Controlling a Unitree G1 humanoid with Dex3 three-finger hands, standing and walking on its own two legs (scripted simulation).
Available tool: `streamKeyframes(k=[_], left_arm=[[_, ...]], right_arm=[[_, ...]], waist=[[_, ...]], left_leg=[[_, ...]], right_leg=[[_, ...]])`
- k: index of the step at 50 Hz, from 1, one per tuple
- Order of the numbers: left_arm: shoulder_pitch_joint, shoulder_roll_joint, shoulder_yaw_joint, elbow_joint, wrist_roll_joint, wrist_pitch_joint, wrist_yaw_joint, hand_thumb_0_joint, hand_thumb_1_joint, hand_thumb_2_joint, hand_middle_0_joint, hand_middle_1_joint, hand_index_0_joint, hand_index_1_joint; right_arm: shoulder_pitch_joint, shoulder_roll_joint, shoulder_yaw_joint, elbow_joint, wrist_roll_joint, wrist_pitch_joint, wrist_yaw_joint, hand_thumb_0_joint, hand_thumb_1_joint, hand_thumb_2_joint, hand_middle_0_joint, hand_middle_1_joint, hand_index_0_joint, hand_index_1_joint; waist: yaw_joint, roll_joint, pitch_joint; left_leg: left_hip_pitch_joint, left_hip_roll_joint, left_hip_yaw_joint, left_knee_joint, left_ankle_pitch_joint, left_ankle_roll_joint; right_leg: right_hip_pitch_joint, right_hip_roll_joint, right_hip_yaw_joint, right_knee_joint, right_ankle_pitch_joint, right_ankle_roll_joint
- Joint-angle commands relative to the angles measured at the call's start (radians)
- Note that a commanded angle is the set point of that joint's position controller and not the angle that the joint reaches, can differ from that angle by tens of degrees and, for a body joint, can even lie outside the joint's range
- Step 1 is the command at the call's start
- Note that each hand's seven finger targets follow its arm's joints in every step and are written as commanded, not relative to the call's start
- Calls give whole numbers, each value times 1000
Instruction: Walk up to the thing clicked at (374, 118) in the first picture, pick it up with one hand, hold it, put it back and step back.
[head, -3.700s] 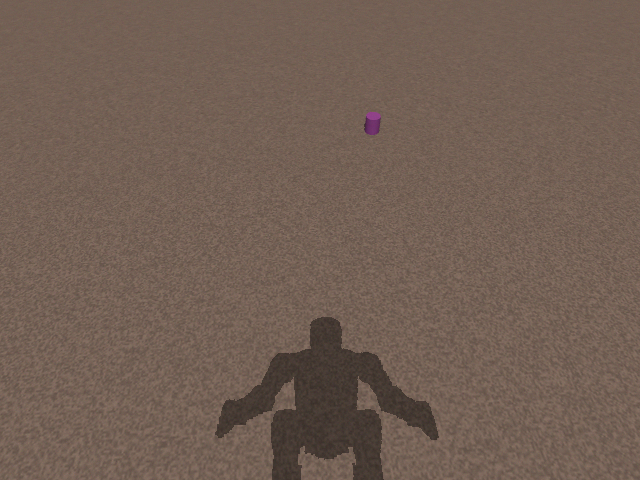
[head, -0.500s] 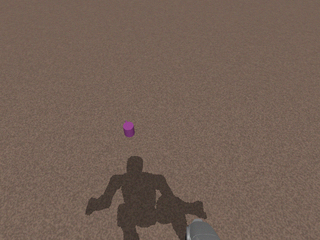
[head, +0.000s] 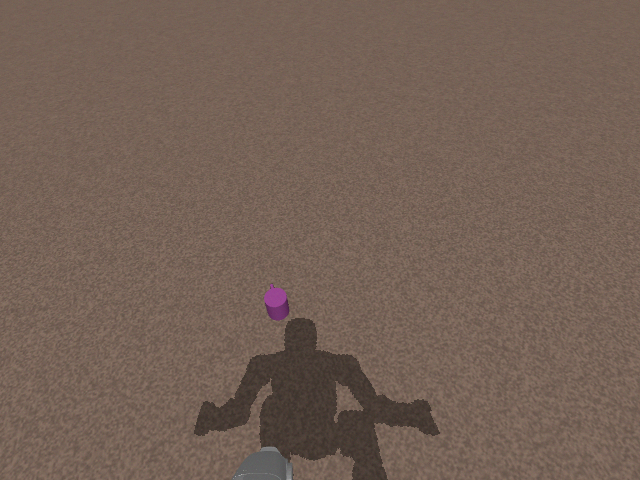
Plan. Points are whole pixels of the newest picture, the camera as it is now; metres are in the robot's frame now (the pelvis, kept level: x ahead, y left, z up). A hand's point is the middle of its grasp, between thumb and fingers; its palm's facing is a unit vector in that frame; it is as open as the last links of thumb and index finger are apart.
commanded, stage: walk up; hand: left
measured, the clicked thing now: (275, 300) +0.79 +0.22 -0.72
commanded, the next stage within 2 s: none
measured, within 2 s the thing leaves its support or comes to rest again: neither
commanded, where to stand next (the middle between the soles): +0.40 +0.04 m, yaw -2 degrees
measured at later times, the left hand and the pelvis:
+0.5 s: hand (130, 419) +0.22 +0.31 -0.14, palm faces -0.09 -0.92 -0.37, open 7.4 cm; pelvis +0.16 +0.04 +0.00, yaw -2 degrees
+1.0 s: hand (153, 344) +0.35 +0.32 -0.15, palm faces -0.05 -0.92 -0.40, open 7.4 cm; pelvis +0.29 +0.05 -0.02, yaw -1 degrees
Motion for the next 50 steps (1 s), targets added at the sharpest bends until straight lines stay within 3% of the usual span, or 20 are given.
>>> streamKeyframes(k=[1, 4, 5, 6, 7, 8, 11, 12, 19, 25, 28, 29, 30, 31, 32, 36, 42, 47, 49, 50], left_arm=[[-22, 298, 86, -68, -6, -22, 16, 0, 900, 900, -200, -300, -200, -300], [-21, 243, 60, -80, 2, -13, 18, 0, 900, 900, -200, -300, -200, -300], [33, 170, 37, -80, -4, -8, 15, 0, 900, 900, -200, -300, -200, -300], [79, 143, 31, -72, -16, 0, 18, 0, 900, 900, -200, -300, -200, -300], [50, 248, 56, -46, -7, 9, 35, 0, 900, 900, -200, -300, -200, -300], [13, 268, 53, -43, -5, 10, 39, 0, 900, 900, -200, -300, -200, -300], [78, 240, 50, 6, -22, 18, 19, 0, 900, 900, -200, -300, -200, -300], [91, 230, 50, 15, -22, 23, 13, 0, 900, 900, -200, -300, -200, -300], [-27, 204, 52, -24, 3, 25, -9, 0, 900, 900, -200, -300, -200, -300], [-52, 179, 51, -22, -1, 0, -6, 0, 900, 900, -200, -300, -200, -300], [105, 222, 72, 29, 3, -20, 16, 0, 900, 900, -200, -300, -200, -300], [180, 280, 96, 40, 8, -29, 28, 0, 900, 900, -200, -300, -200, -300], [164, 348, 106, 9, 5, -34, 36, 0, 900, 900, -200, -300, -200, -300], [130, 360, 104, 8, -9, -23, 34, 0, 900, 900, -200, -300, -200, -300], [104, 347, 100, -9, -16, -20, 33, 0, 900, 900, -200, -300, -200, -300], [29, 274, 71, -25, -24, -22, 43, 0, 900, 900, -200, -300, -200, -300], [-25, 260, 66, -77, 0, -12, 38, 0, 900, 900, -200, -300, -200, -300], [-36, 249, 44, -58, -6, 15, 48, 0, 900, 900, -200, -300, -200, -300], [-56, 191, 25, -69, -15, 36, 52, 0, 900, 900, -200, -300, -200, -300], [-2, 129, 6, -64, -25, 46, 52, 0, 900, 900, -200, -300, -200, -300]], right_arm=[[-49, -143, -45, -90, 6, -53, -4, 0, -900, -900, 200, 300, 200, 300], [151, -212, -73, -24, 3, -63, -21, 0, -900, -900, 200, 300, 200, 300], [233, -283, -96, -17, -9, -70, -34, 0, -900, -900, 200, 300, 200, 300], [198, -323, -94, -57, 2, -76, -42, 0, -900, -900, 200, 300, 200, 300], [160, -328, -100, -70, 27, -72, -39, 0, -900, -900, 200, 300, 200, 300], [136, -302, -92, -73, 31, -67, -44, 0, -900, -900, 200, 300, 200, 300], [43, -216, -50, -99, 31, -79, -54, 0, -900, -900, 200, 300, 200, 300], [38, -218, -51, -99, 32, -82, -54, 0, -900, -900, 200, 300, 200, 300], [71, -235, -57, -119, 21, -79, -51, 0, -900, -900, 200, 300, 200, 300], [52, -231, -54, -138, 21, -62, -46, 0, -900, -900, 200, 300, 200, 300], [58, -170, -28, -157, 26, -50, -47, 0, -900, -900, 200, 300, 200, 300], [105, -109, -8, -163, 31, -53, -47, 0, -900, -900, 200, 300, 200, 300], [137, -77, 7, -170, 27, -47, -44, 0, -900, -900, 200, 300, 200, 300], [97, -189, -22, -144, 18, -33, -57, 0, -900, -900, 200, 300, 200, 300], [76, -212, -28, -135, 17, -32, -64, 0, -900, -900, 200, 300, 200, 300], [110, -165, -26, -82, 32, -15, -48, 0, -900, -900, 200, 300, 200, 300], [45, -141, -31, -80, 14, -7, -36, 0, -900, -900, 200, 300, 200, 300], [3, -100, -18, -44, 17, -30, -60, 0, -900, -900, 200, 300, 200, 300], [91, -156, -30, -1, 12, -44, -77, 0, -900, -900, 200, 300, 200, 300], [84, -234, -45, -9, 1, -48, -85, 0, -900, -900, 200, 300, 200, 300]], waist=[[-4, -199, -19], [-116, -2, -111], [-149, 232, -150], [-105, 262, -110], [-109, 157, -93], [-94, 96, -35], [-30, 66, 3], [-25, 82, -3], [-65, 81, 20], [-48, 65, 2], [32, -100, -113], [58, -274, -185], [37, -370, -167], [49, -261, -107], [41, -241, -66], [-16, -224, -7], [-18, -249, 30], [-19, -195, -61], [-69, -37, -121], [-49, 171, -142]], left_leg=[[147, 1, 33, -86, 36, 28], [487, -53, 37, -142, -82, 65], [582, 96, -199, -290, -319, 119], [597, 280, -601, -436, -389, 181], [537, 342, -659, -436, -392, 265], [427, 326, -587, -433, -315, 271], [298, 165, -212, -424, -53, 140], [265, 150, -174, -428, -47, 154], [324, 170, -129, -471, -172, 247], [284, 150, -77, -339, 6, 216], [219, 67, 6, -28, 95, 154], [118, -8, 59, 216, -10, 112], [-109, -116, 53, 371, -351, 59], [-162, -88, -3, 432, -367, 55], [-181, -54, -34, 442, -361, 50], [-55, -46, -69, 374, -167, 35], [14, -14, 1, 150, -91, -8], [255, -54, 47, -90, 73, 0], [389, -34, 9, -220, 178, 36], [411, 151, -233, -270, 250, 78]], right_leg=[[-122, -256, 177, -148, 34, -185], [-267, -161, 94, 199, 127, -126], [-398, -58, 12, 516, 60, -77], [-584, 83, 59, 647, -208, -37], [-577, 12, 133, 731, -253, -55], [-564, -17, 172, 752, -212, -57], [-432, -60, 202, 609, -51, -38], [-399, -56, 170, 601, -21, -29], [-449, -86, 105, 335, 42, 17], [-269, -37, 58, 120, 106, -9], [43, 7, 55, -14, 122, -28], [166, -131, 265, -99, 12, -70], [251, -352, 642, -166, -65, -146], [186, -412, 743, -191, -103, -243], [137, -416, 721, -188, -41, -278], [-35, -220, 322, -172, 228, -141], [-171, -198, 183, -200, 116, -200], [-201, -191, 119, 54, 470, -172], [-250, -127, 98, 251, 256, -102], [-326, -27, 62, 378, -22, -43]])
